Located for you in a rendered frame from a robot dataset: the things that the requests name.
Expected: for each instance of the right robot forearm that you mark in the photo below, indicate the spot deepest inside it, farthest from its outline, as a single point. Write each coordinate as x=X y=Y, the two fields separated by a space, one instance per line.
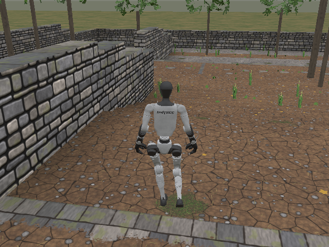
x=191 y=136

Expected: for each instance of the right robot upper arm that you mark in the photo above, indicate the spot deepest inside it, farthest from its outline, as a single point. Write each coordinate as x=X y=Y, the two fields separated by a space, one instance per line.
x=184 y=116

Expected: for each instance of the humanoid robot torso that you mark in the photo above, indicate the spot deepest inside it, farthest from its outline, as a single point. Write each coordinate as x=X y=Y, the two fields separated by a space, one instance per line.
x=164 y=123

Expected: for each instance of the left robot foot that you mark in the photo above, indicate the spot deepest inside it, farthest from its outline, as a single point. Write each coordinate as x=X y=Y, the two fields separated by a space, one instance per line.
x=163 y=201

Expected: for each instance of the left robot hand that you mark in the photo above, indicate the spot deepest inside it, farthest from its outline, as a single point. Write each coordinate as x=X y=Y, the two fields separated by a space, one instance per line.
x=142 y=146

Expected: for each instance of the right robot hand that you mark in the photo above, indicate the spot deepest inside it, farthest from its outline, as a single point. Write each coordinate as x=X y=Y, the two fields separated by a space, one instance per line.
x=190 y=146

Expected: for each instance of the left robot upper arm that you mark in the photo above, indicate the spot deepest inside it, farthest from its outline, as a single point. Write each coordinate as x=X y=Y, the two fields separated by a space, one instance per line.
x=146 y=117

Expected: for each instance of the left robot forearm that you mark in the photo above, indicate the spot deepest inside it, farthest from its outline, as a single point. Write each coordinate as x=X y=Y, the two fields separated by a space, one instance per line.
x=140 y=136

